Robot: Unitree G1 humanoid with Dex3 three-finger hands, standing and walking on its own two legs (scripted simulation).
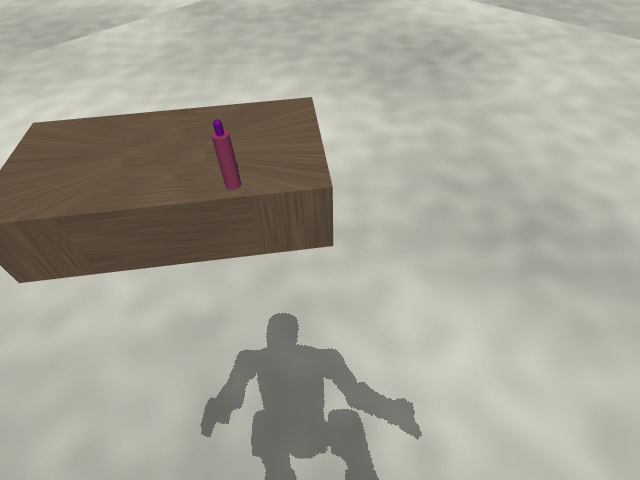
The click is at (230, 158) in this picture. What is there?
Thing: necked bottle
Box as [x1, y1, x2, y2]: [211, 120, 240, 189]
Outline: 215,120 213,122 215,130 211,134 225,186 229,189 234,189 240,185 240,180 229,134 227,130 222,128 221,122 219,120
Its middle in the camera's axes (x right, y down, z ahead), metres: -0.33 -0.29 +1.33
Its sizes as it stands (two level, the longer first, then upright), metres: 0.059 0.059 0.269
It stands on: a support 0.33 m high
